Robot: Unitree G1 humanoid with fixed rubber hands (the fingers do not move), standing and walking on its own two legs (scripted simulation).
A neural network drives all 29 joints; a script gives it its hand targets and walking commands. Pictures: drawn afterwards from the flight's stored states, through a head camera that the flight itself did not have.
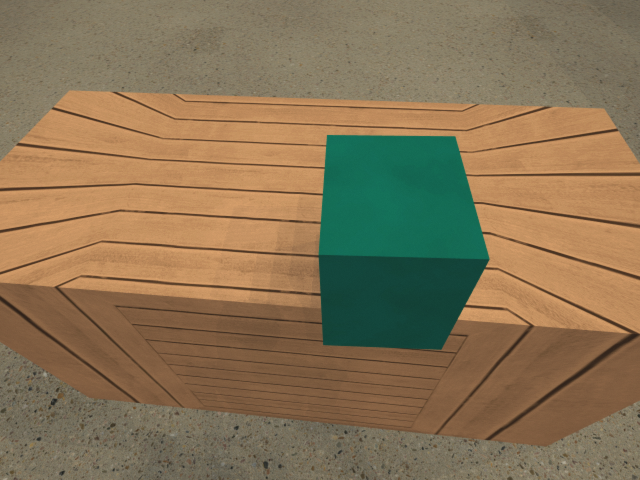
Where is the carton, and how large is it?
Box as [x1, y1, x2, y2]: [319, 135, 489, 349]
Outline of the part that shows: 327,135 319,242 319,272 323,344 440,349 489,259 455,137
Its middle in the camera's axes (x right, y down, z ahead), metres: +0.09 +0.01 +0.54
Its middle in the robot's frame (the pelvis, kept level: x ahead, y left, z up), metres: +0.40 -0.06 +0.04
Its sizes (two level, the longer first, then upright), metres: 0.203 0.172 0.224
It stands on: a pedestal, 0.70 m high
